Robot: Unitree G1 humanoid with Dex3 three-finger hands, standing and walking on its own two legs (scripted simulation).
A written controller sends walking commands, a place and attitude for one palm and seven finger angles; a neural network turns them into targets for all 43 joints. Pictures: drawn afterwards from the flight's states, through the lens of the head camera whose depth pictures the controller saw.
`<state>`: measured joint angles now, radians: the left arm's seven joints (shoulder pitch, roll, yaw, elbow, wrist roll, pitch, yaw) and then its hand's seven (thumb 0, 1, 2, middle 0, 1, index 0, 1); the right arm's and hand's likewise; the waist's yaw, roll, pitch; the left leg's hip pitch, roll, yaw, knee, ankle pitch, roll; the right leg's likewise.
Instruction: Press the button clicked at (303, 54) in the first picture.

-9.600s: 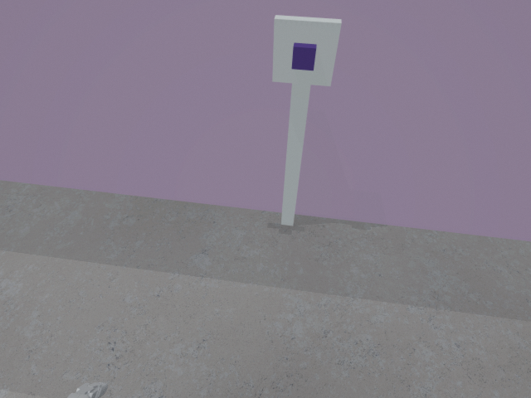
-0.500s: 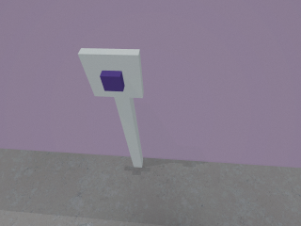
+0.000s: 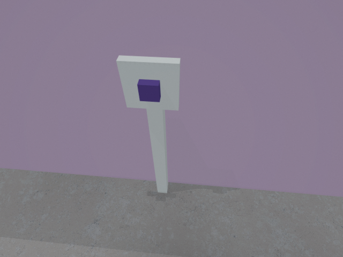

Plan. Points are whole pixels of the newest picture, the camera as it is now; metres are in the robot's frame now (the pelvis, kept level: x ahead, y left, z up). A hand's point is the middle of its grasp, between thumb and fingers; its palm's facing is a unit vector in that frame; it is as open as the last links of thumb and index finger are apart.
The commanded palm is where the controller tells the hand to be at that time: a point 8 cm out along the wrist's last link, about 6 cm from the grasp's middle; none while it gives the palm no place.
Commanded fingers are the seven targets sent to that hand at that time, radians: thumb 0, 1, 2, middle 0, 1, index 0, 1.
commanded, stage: come to a stop and stand still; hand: left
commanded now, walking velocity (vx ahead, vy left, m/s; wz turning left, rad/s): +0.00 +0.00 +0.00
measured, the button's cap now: (149, 90) +0.56 +0.11 +0.07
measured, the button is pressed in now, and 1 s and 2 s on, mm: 0 0 0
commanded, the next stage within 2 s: look again from close up in 0.26 s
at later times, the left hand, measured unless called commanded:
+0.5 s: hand out of the picture -0.03 +0.16 -0.18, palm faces -0.01 -0.98 -0.18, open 7.4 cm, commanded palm none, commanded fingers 0.00 0.90 0.90 -0.20 -0.30 -0.20 -0.30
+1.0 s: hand out of the picture -0.01 +0.18 -0.18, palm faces +0.00 -0.99 -0.16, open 7.4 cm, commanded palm none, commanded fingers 0.00 0.90 0.90 -0.20 -0.30 -0.20 -0.30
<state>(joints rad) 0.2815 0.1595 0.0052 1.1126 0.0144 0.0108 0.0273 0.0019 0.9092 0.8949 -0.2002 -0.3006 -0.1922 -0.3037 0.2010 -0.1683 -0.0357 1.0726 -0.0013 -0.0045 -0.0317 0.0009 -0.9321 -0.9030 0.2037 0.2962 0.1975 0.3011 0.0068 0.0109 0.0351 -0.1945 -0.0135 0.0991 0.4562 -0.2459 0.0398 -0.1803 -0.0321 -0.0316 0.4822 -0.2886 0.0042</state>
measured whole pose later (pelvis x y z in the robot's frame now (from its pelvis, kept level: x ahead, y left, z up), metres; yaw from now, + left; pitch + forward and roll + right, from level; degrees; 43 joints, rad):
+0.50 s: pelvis -0.02 +0.00 +0.00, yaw +1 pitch -1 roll -1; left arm 0.31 0.13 -0.02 1.10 0.01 -0.03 0.04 0.00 0.91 0.89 -0.20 -0.30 -0.20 -0.30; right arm 0.34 -0.14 0.00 1.09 -0.02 0.00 0.00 0.00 -0.91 -0.90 0.20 0.30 0.19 0.30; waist -0.04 0.03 0.04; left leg -0.28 0.01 0.08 0.55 -0.26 0.04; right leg -0.23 -0.01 -0.06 0.52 -0.27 -0.01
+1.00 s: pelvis -0.01 +0.02 +0.00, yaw +0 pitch -1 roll +0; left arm 0.31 0.14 -0.02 1.09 0.02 -0.02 0.03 0.00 0.91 0.89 -0.20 -0.30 -0.19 -0.30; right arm 0.25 -0.17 0.01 1.09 -0.02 -0.03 -0.02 0.01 -0.92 -0.90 0.20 0.30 0.19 0.30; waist 0.00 -0.01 0.03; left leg -0.22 -0.02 0.11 0.48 -0.25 0.06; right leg -0.20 -0.04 -0.02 0.49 -0.28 0.02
